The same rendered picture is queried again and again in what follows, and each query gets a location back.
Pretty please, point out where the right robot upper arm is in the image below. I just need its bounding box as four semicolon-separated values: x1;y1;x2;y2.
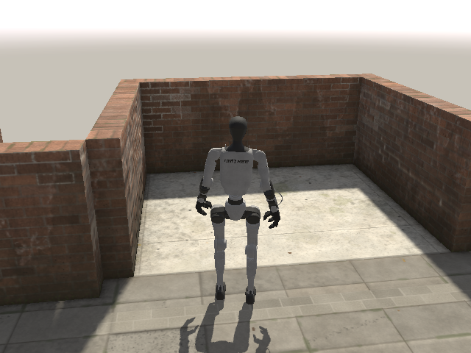
252;149;271;191

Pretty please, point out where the robot right hand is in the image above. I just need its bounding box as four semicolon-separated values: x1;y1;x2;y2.
263;210;280;229

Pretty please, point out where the robot left hand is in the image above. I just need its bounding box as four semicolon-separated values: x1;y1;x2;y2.
195;200;212;215

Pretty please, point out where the left robot shin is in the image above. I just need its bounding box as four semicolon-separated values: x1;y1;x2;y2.
214;239;225;290

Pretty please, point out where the left robot foot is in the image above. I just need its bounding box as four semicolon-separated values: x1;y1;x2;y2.
216;282;226;300

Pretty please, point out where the right robot forearm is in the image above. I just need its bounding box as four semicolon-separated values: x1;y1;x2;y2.
264;180;279;213

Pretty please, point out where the left robot upper arm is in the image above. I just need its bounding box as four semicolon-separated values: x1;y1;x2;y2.
202;148;222;188

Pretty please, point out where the left robot forearm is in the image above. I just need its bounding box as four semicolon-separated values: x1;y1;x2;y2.
197;176;210;203

